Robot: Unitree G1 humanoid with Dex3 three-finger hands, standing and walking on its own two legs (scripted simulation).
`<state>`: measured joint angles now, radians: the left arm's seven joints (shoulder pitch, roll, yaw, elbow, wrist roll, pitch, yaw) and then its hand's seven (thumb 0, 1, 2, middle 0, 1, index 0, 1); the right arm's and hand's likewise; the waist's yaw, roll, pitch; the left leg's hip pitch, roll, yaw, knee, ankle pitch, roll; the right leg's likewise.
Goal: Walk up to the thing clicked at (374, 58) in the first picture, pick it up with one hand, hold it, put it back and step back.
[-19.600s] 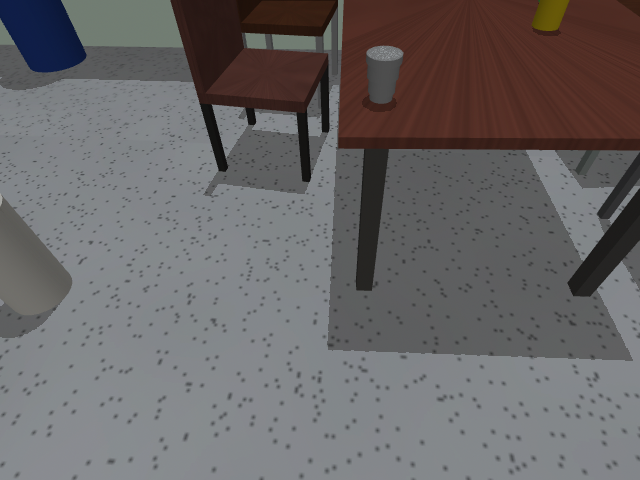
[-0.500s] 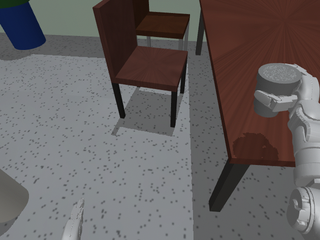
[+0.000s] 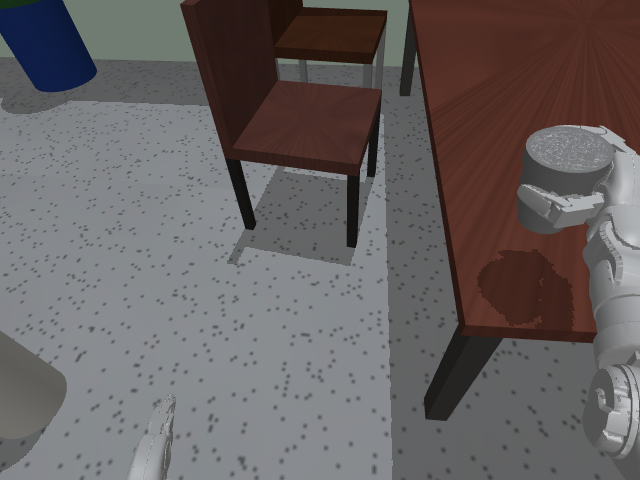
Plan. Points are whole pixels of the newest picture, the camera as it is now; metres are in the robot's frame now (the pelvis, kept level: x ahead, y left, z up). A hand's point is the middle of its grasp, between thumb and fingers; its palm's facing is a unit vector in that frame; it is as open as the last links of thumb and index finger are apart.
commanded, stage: crouch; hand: right
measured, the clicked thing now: (553, 186) +0.45 -0.23 +0.14
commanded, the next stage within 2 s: lower in 0.50 s
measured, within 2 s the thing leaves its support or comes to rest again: rests again in 1.76 s
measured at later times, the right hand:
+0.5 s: hand (559, 176) +0.48 -0.25 +0.13, palm faces +0.27 +0.96 +0.02, open 11.2 cm
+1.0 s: hand (546, 194) +0.50 -0.26 +0.08, palm faces +0.27 +0.96 +0.02, open 11.2 cm
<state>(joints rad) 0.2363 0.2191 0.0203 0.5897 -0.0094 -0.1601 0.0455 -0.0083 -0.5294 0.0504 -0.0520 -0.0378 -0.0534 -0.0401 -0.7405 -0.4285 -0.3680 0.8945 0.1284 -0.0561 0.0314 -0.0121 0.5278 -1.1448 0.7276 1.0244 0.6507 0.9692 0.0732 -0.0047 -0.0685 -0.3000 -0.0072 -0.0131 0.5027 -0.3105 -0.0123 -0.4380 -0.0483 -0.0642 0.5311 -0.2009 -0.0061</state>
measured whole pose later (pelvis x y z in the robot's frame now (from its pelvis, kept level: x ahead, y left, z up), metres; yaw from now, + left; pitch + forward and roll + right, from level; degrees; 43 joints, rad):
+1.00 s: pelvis +0.00 -0.01 -0.02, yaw +1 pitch +14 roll +3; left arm 0.24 0.23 0.01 0.48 0.02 -0.12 0.02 -0.01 -0.54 0.06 -0.06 -0.04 -0.05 -0.05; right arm -0.86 -0.56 -0.45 1.16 0.09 -0.25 0.08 -0.01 0.53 -1.14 0.73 1.03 0.65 0.97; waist 0.15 0.01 -0.10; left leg -0.54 -0.03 -0.01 0.67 -0.38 -0.02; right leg -0.70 -0.08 -0.05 0.74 -0.29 -0.01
